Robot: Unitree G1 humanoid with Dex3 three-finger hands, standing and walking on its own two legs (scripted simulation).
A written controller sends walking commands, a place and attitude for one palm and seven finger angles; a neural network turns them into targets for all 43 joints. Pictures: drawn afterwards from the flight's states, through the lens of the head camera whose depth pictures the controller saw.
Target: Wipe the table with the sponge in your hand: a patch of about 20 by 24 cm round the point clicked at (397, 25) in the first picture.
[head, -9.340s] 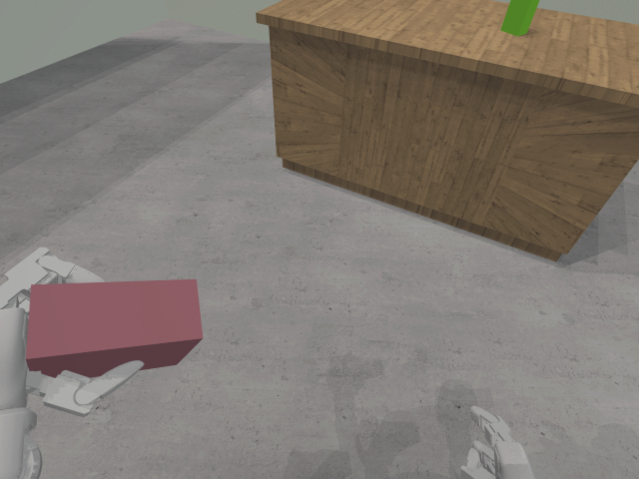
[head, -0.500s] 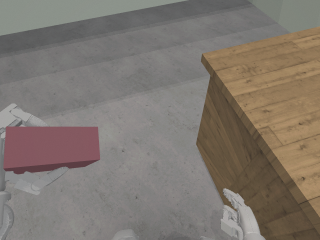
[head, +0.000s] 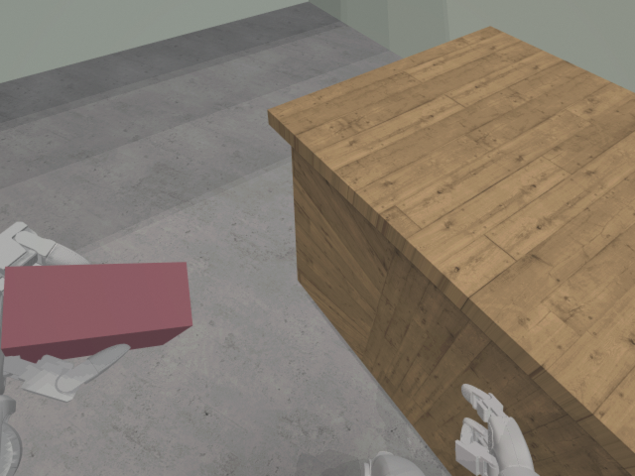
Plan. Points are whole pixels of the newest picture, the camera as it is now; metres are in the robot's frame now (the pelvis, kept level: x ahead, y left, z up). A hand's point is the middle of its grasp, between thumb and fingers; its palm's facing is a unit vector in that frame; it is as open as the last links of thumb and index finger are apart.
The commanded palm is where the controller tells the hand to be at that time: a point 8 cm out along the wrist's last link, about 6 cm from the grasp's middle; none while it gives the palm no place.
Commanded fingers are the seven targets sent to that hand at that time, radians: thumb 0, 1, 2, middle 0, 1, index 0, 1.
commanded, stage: turn to face it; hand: left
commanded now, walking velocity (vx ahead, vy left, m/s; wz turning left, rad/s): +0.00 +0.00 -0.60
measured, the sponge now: (127, 311) +0.23 +0.21 +0.14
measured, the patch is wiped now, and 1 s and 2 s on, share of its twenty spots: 0.00 0.00 0.00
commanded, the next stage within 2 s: come to a stop and stand still in 1.96 s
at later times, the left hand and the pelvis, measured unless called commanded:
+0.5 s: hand (215, 317) +0.22 +0.12 +0.17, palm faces +0.11 -0.86 -0.51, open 10.2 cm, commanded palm +0.18 +0.17 +0.18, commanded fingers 0.00 0.10 1.30 -1.20 -1.60 -1.20 -1.60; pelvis -0.06 -0.05 +0.00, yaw -17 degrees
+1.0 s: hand (388, 406) +0.16 -0.02 +0.17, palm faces -0.23 -0.81 -0.55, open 10.2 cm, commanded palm +0.14 +0.06 +0.18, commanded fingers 0.00 0.10 1.30 -1.20 -1.60 -1.20 -1.60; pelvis -0.15 -0.08 +0.00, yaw -36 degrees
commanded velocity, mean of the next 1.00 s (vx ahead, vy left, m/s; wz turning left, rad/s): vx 0.00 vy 0.00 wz -0.60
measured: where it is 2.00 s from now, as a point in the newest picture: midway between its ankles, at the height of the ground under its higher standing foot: outside the picture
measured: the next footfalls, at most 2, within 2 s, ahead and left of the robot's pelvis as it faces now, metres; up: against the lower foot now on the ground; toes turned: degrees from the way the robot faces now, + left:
right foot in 0.14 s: +0.02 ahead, -0.16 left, +0.00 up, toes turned -12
left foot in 0.50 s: +0.03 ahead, +0.07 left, +0.00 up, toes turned -13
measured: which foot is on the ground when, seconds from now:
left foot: down 0.00-0.16, up 0.18-0.48, down 0.50-0.82, up 0.84-1.00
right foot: up 0.00-0.12, down 0.14-0.52, up 0.54-0.80, down 0.82-1.00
